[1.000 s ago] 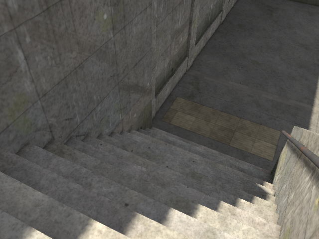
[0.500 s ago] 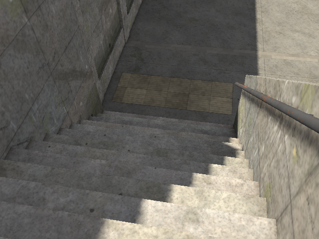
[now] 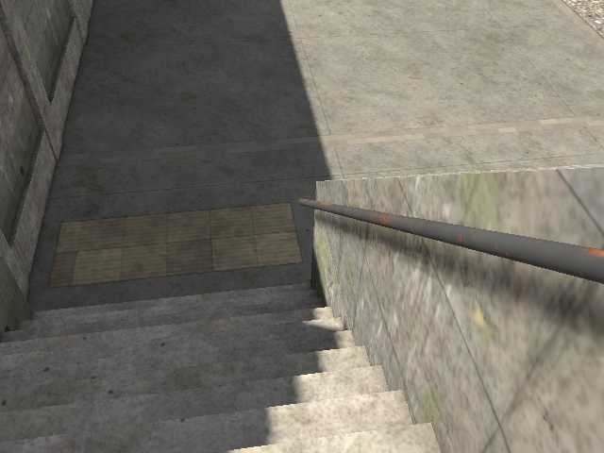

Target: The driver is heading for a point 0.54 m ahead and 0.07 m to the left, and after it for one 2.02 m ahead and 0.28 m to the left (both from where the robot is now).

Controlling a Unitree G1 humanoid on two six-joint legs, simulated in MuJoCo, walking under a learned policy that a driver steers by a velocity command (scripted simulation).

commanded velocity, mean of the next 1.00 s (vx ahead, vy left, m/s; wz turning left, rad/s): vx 0.72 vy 0.00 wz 0.28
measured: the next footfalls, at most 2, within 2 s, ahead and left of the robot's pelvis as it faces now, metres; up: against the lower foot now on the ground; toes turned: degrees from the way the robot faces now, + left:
right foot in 0.30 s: +0.28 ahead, -0.12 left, -0.20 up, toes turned -2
left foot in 0.68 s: +0.48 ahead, +0.05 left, -0.41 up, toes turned +7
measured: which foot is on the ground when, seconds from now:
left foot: down 0.00-0.26, up 0.28-0.66, down 0.68-1.00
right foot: up 0.00-0.28, down 0.30-0.66, up 0.68-1.00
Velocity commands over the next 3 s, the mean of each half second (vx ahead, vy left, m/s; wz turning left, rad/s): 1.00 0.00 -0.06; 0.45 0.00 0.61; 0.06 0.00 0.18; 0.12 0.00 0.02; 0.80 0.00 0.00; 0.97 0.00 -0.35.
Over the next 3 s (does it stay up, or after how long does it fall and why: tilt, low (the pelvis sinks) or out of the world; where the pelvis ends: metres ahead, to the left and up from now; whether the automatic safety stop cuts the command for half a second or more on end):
stays up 1.12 0.39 -1.02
